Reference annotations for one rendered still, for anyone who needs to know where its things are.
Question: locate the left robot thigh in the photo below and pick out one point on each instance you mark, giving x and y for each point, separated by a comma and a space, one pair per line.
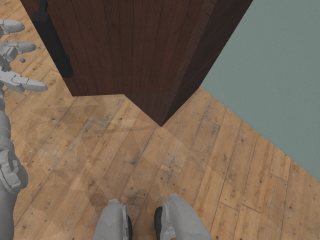
113, 220

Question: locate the left robot upper arm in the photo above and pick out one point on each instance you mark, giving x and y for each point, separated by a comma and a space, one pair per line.
13, 178

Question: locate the robot left forearm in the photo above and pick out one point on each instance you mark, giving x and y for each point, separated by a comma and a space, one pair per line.
5, 127

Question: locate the right robot thigh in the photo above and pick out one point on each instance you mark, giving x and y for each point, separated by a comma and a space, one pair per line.
185, 221

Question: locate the left robot hand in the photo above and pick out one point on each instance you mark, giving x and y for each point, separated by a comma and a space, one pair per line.
8, 53

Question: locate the robot thigh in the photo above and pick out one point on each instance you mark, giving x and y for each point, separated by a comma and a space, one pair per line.
185, 221
113, 220

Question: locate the cupboard door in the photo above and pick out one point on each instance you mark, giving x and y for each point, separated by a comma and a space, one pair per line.
121, 46

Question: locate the handle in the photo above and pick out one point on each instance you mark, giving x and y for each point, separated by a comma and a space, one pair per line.
45, 28

